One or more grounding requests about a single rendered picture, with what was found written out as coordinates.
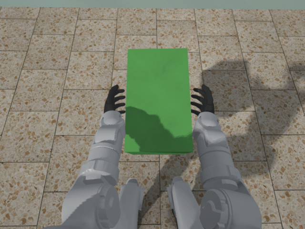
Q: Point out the robot left hand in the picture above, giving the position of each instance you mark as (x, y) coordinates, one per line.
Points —
(111, 99)

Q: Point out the left robot forearm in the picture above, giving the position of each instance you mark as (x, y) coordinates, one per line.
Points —
(105, 152)

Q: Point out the right robot forearm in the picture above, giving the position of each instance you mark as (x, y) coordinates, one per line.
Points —
(215, 157)

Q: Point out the robot right hand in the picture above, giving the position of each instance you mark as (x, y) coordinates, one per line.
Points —
(207, 101)

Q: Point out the left robot upper arm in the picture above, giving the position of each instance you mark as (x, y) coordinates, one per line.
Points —
(94, 206)

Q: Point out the left robot thigh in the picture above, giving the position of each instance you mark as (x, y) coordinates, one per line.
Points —
(130, 201)

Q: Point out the right robot upper arm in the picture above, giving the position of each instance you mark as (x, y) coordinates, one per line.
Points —
(226, 209)

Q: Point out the carton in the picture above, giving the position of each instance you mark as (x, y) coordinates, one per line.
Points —
(158, 117)

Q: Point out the robot left shin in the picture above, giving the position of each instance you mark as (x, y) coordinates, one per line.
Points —
(132, 180)

